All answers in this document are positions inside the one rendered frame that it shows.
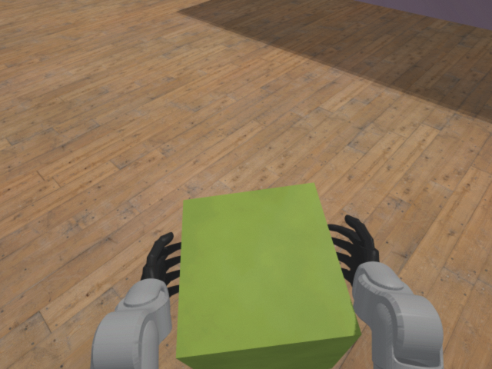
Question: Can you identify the robot right hand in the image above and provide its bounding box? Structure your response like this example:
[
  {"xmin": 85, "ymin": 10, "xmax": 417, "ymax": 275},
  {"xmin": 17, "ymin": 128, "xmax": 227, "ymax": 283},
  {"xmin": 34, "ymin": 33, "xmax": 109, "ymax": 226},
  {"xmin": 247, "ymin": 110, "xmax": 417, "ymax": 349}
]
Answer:
[{"xmin": 327, "ymin": 214, "xmax": 380, "ymax": 287}]

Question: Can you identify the carton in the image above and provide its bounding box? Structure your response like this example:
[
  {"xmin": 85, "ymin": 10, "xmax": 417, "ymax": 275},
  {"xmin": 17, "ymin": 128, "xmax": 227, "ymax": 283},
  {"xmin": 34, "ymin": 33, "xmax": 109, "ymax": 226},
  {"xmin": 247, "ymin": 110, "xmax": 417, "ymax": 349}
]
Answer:
[{"xmin": 176, "ymin": 182, "xmax": 361, "ymax": 369}]

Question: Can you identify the robot left hand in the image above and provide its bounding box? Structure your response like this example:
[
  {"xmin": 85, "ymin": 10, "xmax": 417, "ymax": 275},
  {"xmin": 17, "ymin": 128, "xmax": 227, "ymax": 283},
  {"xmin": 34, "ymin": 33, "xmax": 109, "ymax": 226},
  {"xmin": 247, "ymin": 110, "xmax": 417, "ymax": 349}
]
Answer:
[{"xmin": 141, "ymin": 232, "xmax": 181, "ymax": 297}]

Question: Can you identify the left robot forearm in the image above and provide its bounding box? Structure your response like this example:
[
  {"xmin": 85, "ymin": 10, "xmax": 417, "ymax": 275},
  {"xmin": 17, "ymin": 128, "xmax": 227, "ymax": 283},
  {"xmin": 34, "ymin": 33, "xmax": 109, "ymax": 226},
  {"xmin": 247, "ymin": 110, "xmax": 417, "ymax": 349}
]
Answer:
[{"xmin": 90, "ymin": 278, "xmax": 172, "ymax": 369}]

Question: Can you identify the right robot forearm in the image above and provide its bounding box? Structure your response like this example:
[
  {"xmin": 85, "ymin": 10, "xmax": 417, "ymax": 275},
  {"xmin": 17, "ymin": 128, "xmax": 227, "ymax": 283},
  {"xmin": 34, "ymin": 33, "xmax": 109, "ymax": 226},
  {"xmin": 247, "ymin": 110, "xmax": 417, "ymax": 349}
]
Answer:
[{"xmin": 352, "ymin": 261, "xmax": 444, "ymax": 369}]

